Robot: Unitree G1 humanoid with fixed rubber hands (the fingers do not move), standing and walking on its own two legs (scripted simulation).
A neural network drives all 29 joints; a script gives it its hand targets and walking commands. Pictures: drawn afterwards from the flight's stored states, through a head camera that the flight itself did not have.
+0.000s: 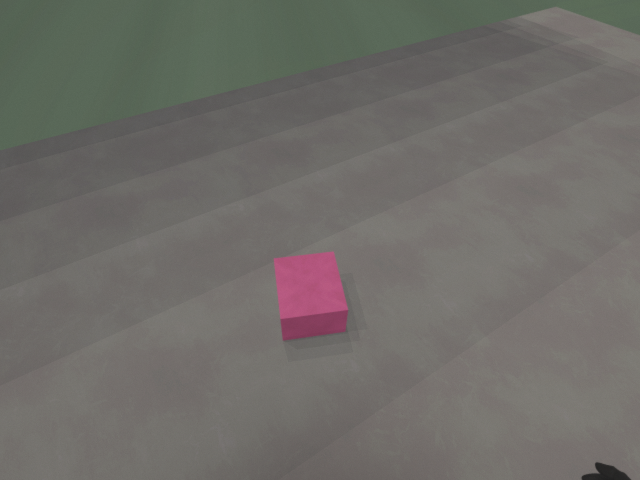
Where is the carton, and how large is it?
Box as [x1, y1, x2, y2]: [274, 251, 347, 340]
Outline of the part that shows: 333,251 274,258 283,340 344,331 347,307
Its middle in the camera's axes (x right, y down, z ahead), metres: -0.05 +0.19 +1.38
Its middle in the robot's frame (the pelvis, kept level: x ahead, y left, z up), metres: +0.83 +0.03 -0.69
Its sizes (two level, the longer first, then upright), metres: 0.254 0.222 0.144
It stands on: the floor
